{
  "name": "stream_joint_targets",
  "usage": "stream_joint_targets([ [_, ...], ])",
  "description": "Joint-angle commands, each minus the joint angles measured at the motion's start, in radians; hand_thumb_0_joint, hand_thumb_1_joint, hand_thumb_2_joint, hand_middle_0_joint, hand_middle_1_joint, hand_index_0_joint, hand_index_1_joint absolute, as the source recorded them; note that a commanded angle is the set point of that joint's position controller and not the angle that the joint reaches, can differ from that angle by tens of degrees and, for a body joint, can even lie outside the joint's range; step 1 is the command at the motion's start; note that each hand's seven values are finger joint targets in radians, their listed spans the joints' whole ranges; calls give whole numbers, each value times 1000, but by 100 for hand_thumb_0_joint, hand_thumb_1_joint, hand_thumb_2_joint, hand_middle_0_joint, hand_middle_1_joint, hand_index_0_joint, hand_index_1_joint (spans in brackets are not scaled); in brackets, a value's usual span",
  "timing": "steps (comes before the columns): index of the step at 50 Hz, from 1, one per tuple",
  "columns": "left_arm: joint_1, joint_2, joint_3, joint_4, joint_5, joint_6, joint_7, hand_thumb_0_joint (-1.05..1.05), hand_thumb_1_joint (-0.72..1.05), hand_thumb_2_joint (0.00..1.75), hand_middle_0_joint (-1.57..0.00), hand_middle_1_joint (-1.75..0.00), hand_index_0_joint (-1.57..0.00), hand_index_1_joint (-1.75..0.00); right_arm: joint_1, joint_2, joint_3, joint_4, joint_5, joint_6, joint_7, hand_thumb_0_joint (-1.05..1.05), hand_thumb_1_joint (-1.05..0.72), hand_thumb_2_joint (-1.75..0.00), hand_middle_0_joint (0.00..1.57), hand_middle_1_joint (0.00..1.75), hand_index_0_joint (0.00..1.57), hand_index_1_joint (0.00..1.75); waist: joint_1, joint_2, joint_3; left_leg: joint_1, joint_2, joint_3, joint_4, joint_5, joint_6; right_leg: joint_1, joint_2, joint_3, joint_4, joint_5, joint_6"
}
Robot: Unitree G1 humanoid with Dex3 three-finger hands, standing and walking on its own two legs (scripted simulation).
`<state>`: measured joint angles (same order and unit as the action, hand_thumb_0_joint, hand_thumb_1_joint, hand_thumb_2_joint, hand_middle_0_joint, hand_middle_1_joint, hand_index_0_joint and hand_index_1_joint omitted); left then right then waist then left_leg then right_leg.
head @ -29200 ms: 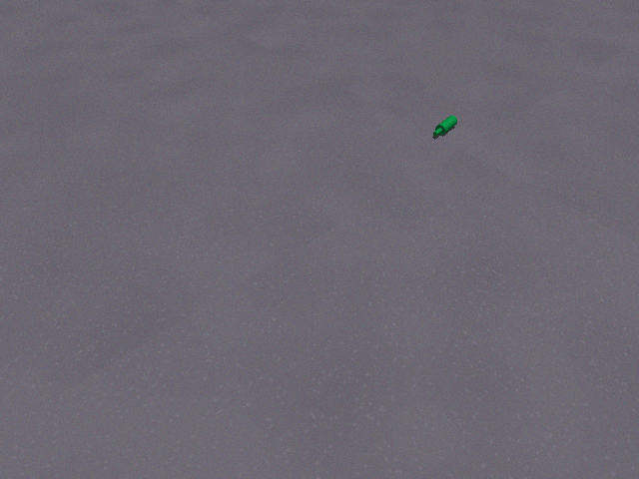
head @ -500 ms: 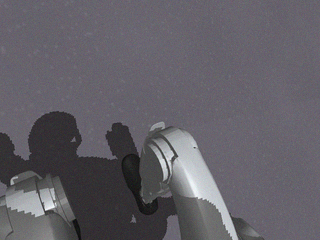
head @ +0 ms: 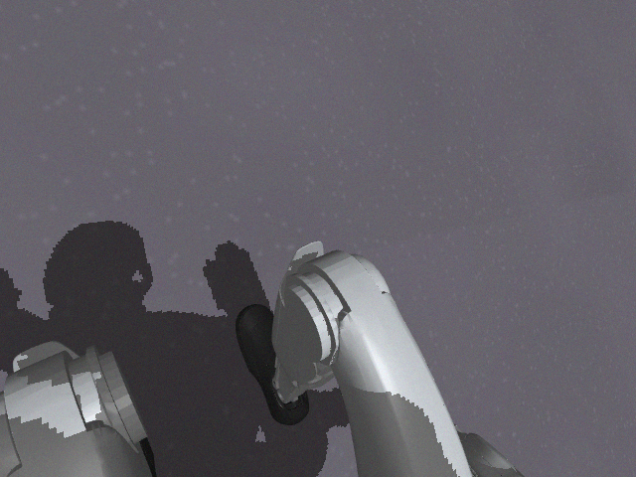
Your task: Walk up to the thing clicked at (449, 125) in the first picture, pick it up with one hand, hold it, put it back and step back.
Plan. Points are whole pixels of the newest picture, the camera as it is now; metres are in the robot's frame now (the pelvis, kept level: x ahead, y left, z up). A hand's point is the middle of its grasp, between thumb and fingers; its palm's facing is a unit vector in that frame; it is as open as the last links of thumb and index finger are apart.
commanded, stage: open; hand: left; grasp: from above
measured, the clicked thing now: out of the picture +0.49 +0.34 -0.28
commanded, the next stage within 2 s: withdraw in 0.30 s
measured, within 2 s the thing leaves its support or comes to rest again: neither
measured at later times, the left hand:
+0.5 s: hand out of the picture +0.48 +0.33 -0.23, palm faces -0.44 -0.10 -0.89, open 12.4 cm
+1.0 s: hand out of the picture +0.48 +0.35 -0.05, palm faces -0.47 -0.12 -0.87, open 13.3 cm
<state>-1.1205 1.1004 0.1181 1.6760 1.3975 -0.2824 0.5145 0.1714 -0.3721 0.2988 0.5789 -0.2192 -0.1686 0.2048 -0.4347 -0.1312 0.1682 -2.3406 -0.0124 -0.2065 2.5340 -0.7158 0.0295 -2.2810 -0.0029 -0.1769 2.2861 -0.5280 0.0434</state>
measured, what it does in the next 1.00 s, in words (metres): rises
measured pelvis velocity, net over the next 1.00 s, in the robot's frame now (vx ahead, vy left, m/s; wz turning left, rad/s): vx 0.00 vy -0.01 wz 0.12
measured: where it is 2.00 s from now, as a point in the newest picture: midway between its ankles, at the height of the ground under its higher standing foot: (215, 437)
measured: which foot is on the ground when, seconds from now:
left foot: down 0.00-1.00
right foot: down 0.00-1.00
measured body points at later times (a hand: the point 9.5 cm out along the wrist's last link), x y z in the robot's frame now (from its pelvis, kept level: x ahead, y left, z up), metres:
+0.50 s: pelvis +0.00 +0.00 +0.00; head +0.28 +0.13 +0.33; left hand +0.50 +0.33 -0.18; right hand +0.04 -0.26 -0.04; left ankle +0.07 +0.11 -0.28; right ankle +0.15 -0.12 -0.28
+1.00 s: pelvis +0.00 -0.01 +0.06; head +0.24 +0.08 +0.44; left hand +0.50 +0.36 +0.00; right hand +0.10 -0.27 -0.04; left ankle +0.06 +0.11 -0.28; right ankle +0.15 -0.12 -0.28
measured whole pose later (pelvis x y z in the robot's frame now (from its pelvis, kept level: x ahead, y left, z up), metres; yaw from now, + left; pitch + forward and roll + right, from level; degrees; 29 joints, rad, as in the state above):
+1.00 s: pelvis +0.00 -0.01 +0.06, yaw +7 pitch +35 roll -9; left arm -1.10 0.84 0.00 1.32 1.13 -0.10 0.09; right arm 0.16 -0.33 0.12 0.60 -0.10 -0.02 0.16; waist -0.28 0.04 -0.03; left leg -2.20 -0.02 -0.10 2.28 -0.69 0.03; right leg -2.18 -0.03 -0.08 2.13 -0.56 0.02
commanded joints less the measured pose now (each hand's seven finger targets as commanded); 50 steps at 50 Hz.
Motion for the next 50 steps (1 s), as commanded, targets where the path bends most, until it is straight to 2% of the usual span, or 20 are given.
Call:
stream_joint_targets([
  [1, -264, 244, 23, -146, -22, -4, 32, 0, -15, 73, -34, -80, -36, -78, 196, -345, -113, 19, 2, -3, -18, 0, -89, -90, 20, 30, 20, 30, -46, 579, -608, 477, 24, 61, -290, 219, -27, 370, 37, -74, -160, 133, -72],
  [4, -241, 227, 19, -144, -30, -2, 25, 0, -17, 77, -32, -83, -34, -82, 200, -339, -118, 15, 0, 0, -19, 0, -89, -90, 20, 30, 20, 30, -40, 562, -634, 481, 23, 65, -296, 206, -24, 392, 44, -75, -169, 123, -70],
  [10, -216, 232, 31, -160, -36, 0, 10, 0, -22, 80, -27, -87, -29, -85, 214, -343, -113, 21, 0, 6, -16, 0, -89, -90, 20, 30, 20, 30, -47, 589, -641, 517, 29, 49, -293, 286, -37, 378, 33, -79, -156, 169, -73],
  [16, -231, 236, 24, -174, -39, -11, 11, 0, -23, 87, -25, -92, -27, -90, 198, -340, -116, 10, 2, 13, -20, 0, -89, -90, 20, 30, 20, 30, -28, 575, -641, 493, 24, 56, -300, 222, -29, 388, 43, -77, -159, 125, -77],
  [17, -234, 233, 26, -178, -36, -12, 9, 0, -24, 86, -25, -92, -26, -91, 204, -342, -116, 12, 1, 12, -20, 0, -89, -90, 20, 30, 20, 30, -43, 582, -617, 501, 26, 54, -293, 233, -32, 363, 38, -77, -158, 130, -76],
  [18, -242, 239, 26, -179, -39, -15, 10, 0, -25, 84, -23, -92, -25, -90, 198, -335, -114, 15, 2, 13, -21, 0, -89, -90, 20, 30, 20, 30, -33, 580, -629, 496, 24, 58, -296, 218, -29, 376, 43, -77, -162, 118, -77],
  [19, -230, 226, 26, -170, -35, -16, 7, 0, -26, 87, -23, -93, -24, -91, 212, -340, -113, 18, -2, 13, -20, 0, -89, -90, 20, 30, 20, 30, -51, 582, -610, 511, 28, 49, -294, 243, -35, 354, 36, -79, -160, 134, -75],
  [20, -240, 222, 16, -187, -39, -18, 7, 0, -25, 84, -22, -93, -24, -91, 210, -335, -117, 20, 0, 11, -20, 0, -89, -90, 20, 30, 20, 30, -47, 583, -628, 504, 25, 62, -296, 235, -27, 389, 44, -75, -166, 135, -72],
  [23, -255, 261, 37, -216, -37, -15, 11, 0, -40, 89, -19, -91, -20, -89, 216, -337, -115, 15, 1, 11, -23, 0, -91, -90, 20, 30, 20, 30, -37, 573, -658, 505, 23, 68, -288, 249, -24, 413, 42, -68, -168, 150, -72],
  [26, -281, 291, 77, -298, -35, 1, 18, 0, -42, 90, -19, -91, -19, -90, 233, -345, -138, 18, -1, 9, -19, 0, -91, -90, 20, 30, 20, 30, -15, 658, -711, 584, 27, 62, -305, 283, -39, 380, 35, -67, -159, 159, -80],
  [27, -280, 291, 81, -330, -39, 8, 21, 0, -43, 91, -18, -91, -18, -91, 230, -341, -148, 11, 4, 8, -18, 0, -91, -90, 20, 30, 20, 30, 6, 693, -749, 614, 26, 61, -327, 280, -43, 378, 35, -67, -156, 152, -83],
  [29, -267, 279, 107, -378, -50, 34, 22, 0, -43, 91, -18, -91, -18, -91, 233, -333, -174, 15, 7, 8, -9, 0, -91, -90, 20, 30, 20, 30, 26, 755, -786, 655, 28, 58, -350, 289, -53, 349, 26, -62, -151, 151, -85],
  [30, -260, 235, 87, -413, -73, 52, 18, 0, -44, 93, -17, -91, -17, -91, 210, -317, -184, 0, 17, 7, -4, 0, -91, -91, 20, 30, 20, 30, 60, 757, -836, 665, 21, 61, -368, 267, -52, 341, 27, -60, -146, 141, -89],
  [31, -259, 217, 87, -413, -80, 72, 12, 0, -45, 93, -17, -91, -16, -92, 217, -318, -204, 13, 22, 7, 2, 0, -91, -91, 20, 30, 20, 30, 56, 766, -830, 668, 23, 62, -374, 276, -54, 312, 23, -57, -144, 147, -89],
  [33, -250, 141, 50, -470, -120, 114, -13, 0, -48, 96, -15, -93, -14, -95, 220, -285, -220, 30, 44, 11, 16, 0, -91, -91, 20, 30, 20, 30, 102, 786, -916, 679, 16, 83, -399, 278, -47, 330, 28, -44, -155, 153, -86],
  [37, -189, 41, -4, -481, -182, 197, -99, 0, -46, 96, -16, -94, -15, -96, 240, -263, -258, 59, 78, 48, 25, 0, -91, -91, 20, 30, 20, 30, 119, 676, -910, 627, 6, 114, -435, 276, -28, 350, 34, -12, -211, 144, -88],
  [39, -216, -21, -46, -515, -211, 218, -162, 0, -43, 94, -18, -93, -16, -94, 250, -248, -269, 72, 96, 79, 16, 0, -91, -91, 20, 30, 20, 30, 111, 625, -906, 603, 3, 125, -467, 272, -19, 393, 34, 5, -245, 157, -91],
  [43, -236, -126, -116, -497, -273, 227, -318, 0, -40, 93, -20, -91, -18, -93, 271, -236, -284, 68, 120, 132, -23, 0, -91, -91, 20, 30, 20, 30, 55, 421, -777, 497, -10, 132, -489, 213, 1, 447, 28, 22, -323, 114, -95],
  [46, -244, -96, -117, -482, -289, 197, -414, 0, -38, 92, -20, -91, -20, -92, 270, -236, -278, 49, 123, 160, -64, 0, -90, -90, 20, 30, 20, 30, 53, 330, -694, 445, -22, 140, -492, 185, 5, 459, 21, 39, -364, 54, -101],
  [50, -240, -48, -94, -460, -267, 126, -453, 0, -38, 92, -22, -90, -20, -91, 254, -210, -257, 29, 121, 181, -99, 0, -90, -91, 20, 30, 20, 30, 84, 280, -731, 408, -33, 164, -475, 177, 5, 532, 12, 57, -378, 32, -96],
])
